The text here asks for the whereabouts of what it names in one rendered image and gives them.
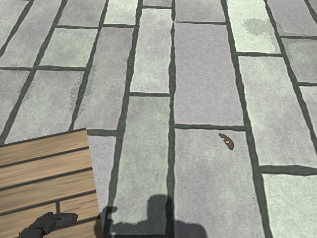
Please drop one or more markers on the robot left hand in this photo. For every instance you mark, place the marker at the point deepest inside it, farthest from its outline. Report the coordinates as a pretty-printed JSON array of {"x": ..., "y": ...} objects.
[{"x": 47, "y": 223}]

